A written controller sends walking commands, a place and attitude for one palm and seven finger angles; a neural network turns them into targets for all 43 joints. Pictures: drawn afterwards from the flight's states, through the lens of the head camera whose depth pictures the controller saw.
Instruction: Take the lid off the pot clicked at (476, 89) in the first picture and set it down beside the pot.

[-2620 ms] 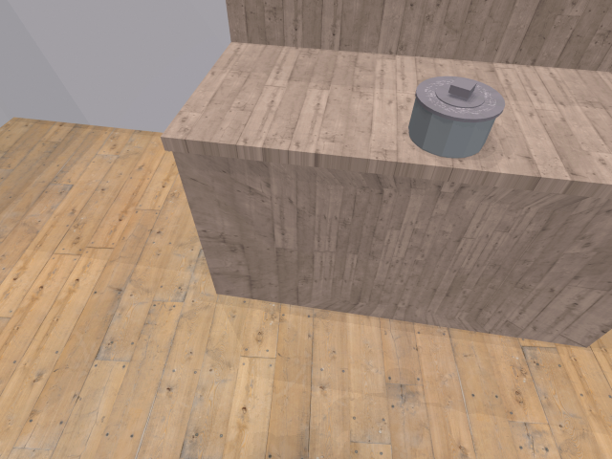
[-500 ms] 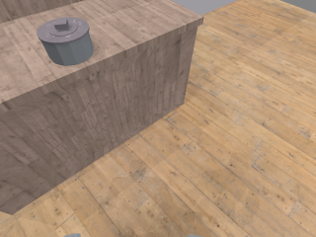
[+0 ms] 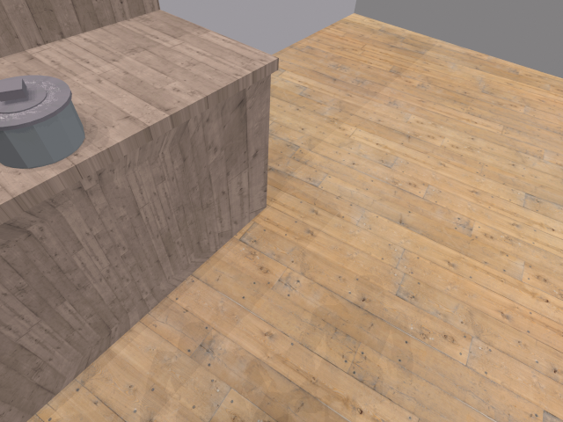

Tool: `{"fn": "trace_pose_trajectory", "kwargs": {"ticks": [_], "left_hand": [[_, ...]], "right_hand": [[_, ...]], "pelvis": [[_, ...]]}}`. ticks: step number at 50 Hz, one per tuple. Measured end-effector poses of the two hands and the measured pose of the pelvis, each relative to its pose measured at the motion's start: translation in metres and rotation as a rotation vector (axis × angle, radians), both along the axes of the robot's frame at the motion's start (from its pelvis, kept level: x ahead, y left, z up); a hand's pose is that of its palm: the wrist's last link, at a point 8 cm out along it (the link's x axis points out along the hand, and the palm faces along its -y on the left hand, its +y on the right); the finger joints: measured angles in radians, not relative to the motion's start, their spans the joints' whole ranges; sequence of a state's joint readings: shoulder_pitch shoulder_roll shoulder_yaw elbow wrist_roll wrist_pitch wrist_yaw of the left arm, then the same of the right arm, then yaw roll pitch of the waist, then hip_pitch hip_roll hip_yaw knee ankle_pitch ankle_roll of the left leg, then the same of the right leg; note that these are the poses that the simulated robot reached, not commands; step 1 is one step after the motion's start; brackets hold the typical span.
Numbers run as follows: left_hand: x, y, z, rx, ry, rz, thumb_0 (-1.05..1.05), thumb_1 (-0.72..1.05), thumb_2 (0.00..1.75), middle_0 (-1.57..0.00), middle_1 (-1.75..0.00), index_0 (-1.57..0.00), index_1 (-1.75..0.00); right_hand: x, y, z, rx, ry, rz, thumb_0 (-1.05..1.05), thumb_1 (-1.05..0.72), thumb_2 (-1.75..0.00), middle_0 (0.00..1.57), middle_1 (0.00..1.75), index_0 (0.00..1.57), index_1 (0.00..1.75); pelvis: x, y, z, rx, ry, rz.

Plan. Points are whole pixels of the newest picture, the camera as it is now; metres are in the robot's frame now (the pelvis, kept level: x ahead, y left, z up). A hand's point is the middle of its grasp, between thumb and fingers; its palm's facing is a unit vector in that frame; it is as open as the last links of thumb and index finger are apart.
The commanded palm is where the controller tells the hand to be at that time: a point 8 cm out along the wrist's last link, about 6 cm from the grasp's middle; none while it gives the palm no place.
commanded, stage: walk to a spot facing it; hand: left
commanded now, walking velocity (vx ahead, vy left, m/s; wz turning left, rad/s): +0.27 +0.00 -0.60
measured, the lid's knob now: (11, 89) +0.63 +0.59 +0.10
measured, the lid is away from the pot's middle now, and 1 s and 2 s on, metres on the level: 0.00 0.00 0.00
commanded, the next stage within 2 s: turn to face it in 0.68 s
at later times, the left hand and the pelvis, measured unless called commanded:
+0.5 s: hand (260, 315) +0.35 +0.07 -0.18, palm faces -0.37 -0.91 -0.17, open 7.4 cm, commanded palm none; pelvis +0.16 -0.07 -0.03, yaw -20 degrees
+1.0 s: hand (269, 285) +0.41 +0.05 -0.17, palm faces -0.32 -0.93 -0.19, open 7.4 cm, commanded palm none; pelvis +0.34 -0.11 +0.01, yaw -24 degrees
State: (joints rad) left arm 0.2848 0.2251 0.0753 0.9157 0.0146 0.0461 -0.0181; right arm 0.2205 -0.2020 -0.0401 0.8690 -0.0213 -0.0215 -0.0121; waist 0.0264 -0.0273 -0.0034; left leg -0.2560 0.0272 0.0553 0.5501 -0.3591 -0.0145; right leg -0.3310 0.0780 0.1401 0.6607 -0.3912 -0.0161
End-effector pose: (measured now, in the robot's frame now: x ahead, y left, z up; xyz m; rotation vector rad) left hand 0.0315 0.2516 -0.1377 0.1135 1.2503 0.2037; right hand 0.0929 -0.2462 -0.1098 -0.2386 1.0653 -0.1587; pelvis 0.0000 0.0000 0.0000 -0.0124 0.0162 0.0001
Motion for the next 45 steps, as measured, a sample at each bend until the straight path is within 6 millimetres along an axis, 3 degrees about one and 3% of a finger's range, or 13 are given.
{"fn": "trace_pose_trajectory", "kwargs": {"ticks": [5, 12, 15, 19, 24, 26, 28, 36, 41, 45], "left_hand": [[0.029, 0.011, 0.003, -0.027, 0.035, -0.078, 0.01, 0.9, 0.9, -0.2, -0.3, -0.2, -0.3], [0.105, -0.003, 0.003, -0.044, 0.039, -0.201, 0.01, 0.91, 0.9, -0.2, -0.3, -0.19, -0.3], [0.148, -0.024, 0.0, -0.054, 0.039, -0.274, 0.01, 0.91, 0.9, -0.2, -0.3, -0.19, -0.3], [0.22, -0.066, -0.004, -0.063, 0.007, -0.388, 0.01, 0.91, 0.9, -0.2, -0.3, -0.19, -0.3], [0.314, -0.127, -0.015, -0.051, -0.117, -0.5, 0.01, 0.91, 0.9, -0.2, -0.3, -0.19, -0.3], [0.337, -0.143, -0.015, -0.04, -0.16, -0.51, 0.01, 0.91, 0.9, -0.2, -0.3, -0.19, -0.3], [0.35, -0.153, -0.01, -0.029, -0.159, -0.515, 0.01, 0.91, 0.9, -0.2, -0.3, -0.19, -0.3], [0.373, -0.17, 0.016, 0.012, -0.084, -0.545, 0.01, 0.91, 0.9, -0.2, -0.3, -0.2, -0.3], [0.382, -0.167, 0.02, 0.016, -0.042, -0.518, 0.01, 0.91, 0.9, -0.2, -0.3, -0.2, -0.3], [0.386, -0.16, 0.017, 0.02, 0.008, -0.481, 0.01, 0.91, 0.9, -0.2, -0.3, -0.2, -0.3]], "right_hand": [[-0.027, 0.012, 0.012, -0.005, 0.048, -0.084, 0.0, -0.91, -0.9, 0.2, 0.3, 0.2, 0.3], [-0.077, 0.022, 0.006, 0.022, 0.217, -0.251, 0.0, -0.9, -0.9, 0.2, 0.3, 0.2, 0.3], [-0.097, 0.026, 0.0, 0.05, 0.3, -0.327, 0.0, -0.9, -0.9, 0.2, 0.3, 0.2, 0.3], [-0.118, 0.031, -0.009, 0.099, 0.414, -0.43, 0.0, -0.91, -0.9, 0.2, 0.3, 0.2, 0.3], [-0.12, 0.019, -0.031, 0.17, 0.535, -0.531, 0.0, -0.9, -0.9, 0.2, 0.3, 0.2, 0.3], [-0.103, 0.005, -0.038, 0.179, 0.529, -0.557, 0.0, -0.9, -0.9, 0.2, 0.3, 0.2, 0.3], [-0.073, -0.015, -0.04, 0.168, 0.467, -0.568, 0.01, -0.91, -0.9, 0.2, 0.3, 0.2, 0.3], [0.084, -0.095, -0.019, 0.095, 0.099, -0.516, 0.0, -0.91, -0.9, 0.2, 0.3, 0.2, 0.3], [0.158, -0.117, -0.007, 0.082, -0.008, -0.48, 0.0, -0.91, -0.9, 0.19, 0.3, 0.2, 0.3], [0.205, -0.121, -0.003, 0.08, -0.031, -0.452, 0.0, -0.91, -0.9, 0.19, 0.3, 0.2, 0.3]], "pelvis": [[0.022, 0.008, 0.011, -0.011, -0.014, -0.072], [0.061, 0.004, 0.014, -0.012, -0.013, -0.176], [0.081, -0.003, 0.01, -0.009, -0.014, -0.218], [0.11, -0.02, 0.001, -0.002, -0.012, -0.271], [0.154, -0.058, -0.022, 0.01, -0.021, -0.329], [0.166, -0.071, -0.026, 0.011, -0.032, -0.354], [0.177, -0.08, -0.021, 0.005, -0.045, -0.367], [0.229, -0.103, 0.005, 0.013, -0.025, -0.438], [0.265, -0.11, 0.011, 0.014, -0.01, -0.469], [0.297, -0.112, 0.012, 0.003, -0.007, -0.466]]}}
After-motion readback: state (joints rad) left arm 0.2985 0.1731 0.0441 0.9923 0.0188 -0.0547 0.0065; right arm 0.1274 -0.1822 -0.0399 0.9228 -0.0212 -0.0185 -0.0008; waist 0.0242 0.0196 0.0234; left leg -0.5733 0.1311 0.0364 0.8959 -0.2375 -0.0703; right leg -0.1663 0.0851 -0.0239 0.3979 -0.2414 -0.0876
